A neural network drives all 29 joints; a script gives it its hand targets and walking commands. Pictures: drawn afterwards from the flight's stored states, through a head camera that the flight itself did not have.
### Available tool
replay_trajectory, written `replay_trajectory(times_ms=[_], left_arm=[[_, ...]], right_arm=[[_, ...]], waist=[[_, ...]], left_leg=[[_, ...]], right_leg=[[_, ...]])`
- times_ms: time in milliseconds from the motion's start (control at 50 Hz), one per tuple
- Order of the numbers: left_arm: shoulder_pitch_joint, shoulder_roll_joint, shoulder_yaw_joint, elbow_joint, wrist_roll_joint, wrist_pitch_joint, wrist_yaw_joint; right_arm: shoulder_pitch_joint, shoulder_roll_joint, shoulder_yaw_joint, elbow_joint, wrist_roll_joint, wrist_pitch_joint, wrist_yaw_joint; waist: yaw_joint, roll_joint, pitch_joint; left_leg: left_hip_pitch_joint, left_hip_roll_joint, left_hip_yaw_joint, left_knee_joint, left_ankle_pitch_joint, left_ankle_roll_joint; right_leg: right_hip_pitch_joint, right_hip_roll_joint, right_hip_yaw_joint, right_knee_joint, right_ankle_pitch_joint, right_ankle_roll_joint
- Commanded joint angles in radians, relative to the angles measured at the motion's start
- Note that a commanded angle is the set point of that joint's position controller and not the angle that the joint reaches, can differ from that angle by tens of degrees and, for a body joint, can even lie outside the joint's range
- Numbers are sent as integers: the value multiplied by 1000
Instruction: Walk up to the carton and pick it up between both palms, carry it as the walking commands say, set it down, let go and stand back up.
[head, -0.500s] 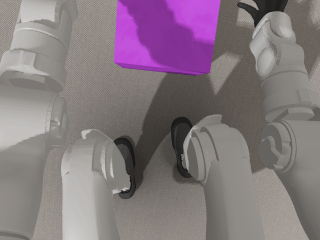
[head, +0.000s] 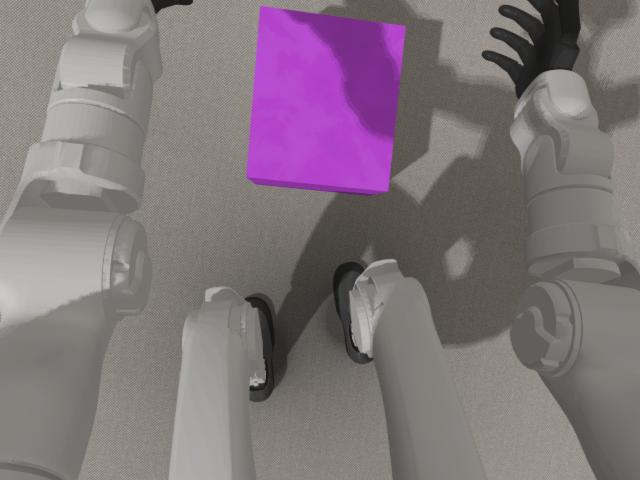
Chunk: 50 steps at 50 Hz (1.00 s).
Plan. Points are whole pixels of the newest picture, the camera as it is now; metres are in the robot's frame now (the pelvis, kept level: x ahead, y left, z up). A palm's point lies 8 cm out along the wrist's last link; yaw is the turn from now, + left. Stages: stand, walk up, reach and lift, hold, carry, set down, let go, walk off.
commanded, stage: set down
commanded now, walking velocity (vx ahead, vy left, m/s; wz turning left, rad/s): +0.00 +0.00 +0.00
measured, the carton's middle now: (322, 114) +0.55 -0.08 -0.41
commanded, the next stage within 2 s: let go in 0.64 s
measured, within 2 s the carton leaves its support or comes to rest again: neither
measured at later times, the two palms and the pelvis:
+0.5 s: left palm out of the picture +0.60 +0.12 +0.06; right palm out of the picture +0.49 -0.27 +0.06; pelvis +0.03 -0.01 +0.14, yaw +1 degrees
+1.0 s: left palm out of the picture +0.50 +0.15 +0.10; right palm out of the picture +0.43 -0.27 +0.11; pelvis +0.07 -0.01 +0.21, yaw +1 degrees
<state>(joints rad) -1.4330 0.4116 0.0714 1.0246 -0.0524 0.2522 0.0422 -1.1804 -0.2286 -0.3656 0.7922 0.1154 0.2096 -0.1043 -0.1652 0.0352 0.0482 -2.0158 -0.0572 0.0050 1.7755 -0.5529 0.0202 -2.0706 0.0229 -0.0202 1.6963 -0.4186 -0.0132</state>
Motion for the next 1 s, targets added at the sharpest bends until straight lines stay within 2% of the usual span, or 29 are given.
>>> replay_trajectory(times_ms=[0,360,520,600,700,800,880,980], left_arm=[[-295,99,28,-116,13,-13,-9],[-166,93,84,-139,60,-43,-77],[-100,55,136,-80,117,-76,-117],[-63,37,163,-63,151,-87,-121],[55,8,181,-132,184,-96,-88],[238,-64,161,-305,186,-112,-16],[430,-131,137,-440,170,-115,30],[695,-180,123,-554,164,-126,43]], right_arm=[[-193,-138,-10,-134,-2,-7,8],[-41,-65,-24,-216,-38,-11,22],[8,7,-72,-158,-110,-45,31],[29,28,-97,-141,-153,-63,39],[116,14,-83,-185,-185,-86,63],[266,-40,-33,-273,-193,-116,117],[425,-62,11,-325,-190,-118,168],[664,-62,69,-357,-180,-111,220]], waist=[[-56,123,-1159],[-46,109,-1139],[-40,98,-951],[-39,86,-925],[-20,82,-1031],[-2,74,-1150],[16,46,-1140],[42,-5,-990]], left_leg=[[531,-35,-16,-244,194,-11],[773,-28,-34,-607,317,-22],[831,-14,-50,-765,320,-18],[867,-12,-58,-806,337,-19],[995,-10,-66,-844,472,-26],[1154,-7,-62,-883,617,-43],[1203,-13,-49,-933,607,-46],[1184,-18,-35,-1007,511,-44]], right_leg=[[769,32,-36,-165,376,45],[1111,25,-4,-533,516,57],[1164,10,7,-690,506,62],[1194,9,6,-731,513,66],[1302,11,8,-758,625,58],[1397,18,14,-788,723,47],[1484,22,24,-820,730,41],[1637,12,55,-865,724,38]])
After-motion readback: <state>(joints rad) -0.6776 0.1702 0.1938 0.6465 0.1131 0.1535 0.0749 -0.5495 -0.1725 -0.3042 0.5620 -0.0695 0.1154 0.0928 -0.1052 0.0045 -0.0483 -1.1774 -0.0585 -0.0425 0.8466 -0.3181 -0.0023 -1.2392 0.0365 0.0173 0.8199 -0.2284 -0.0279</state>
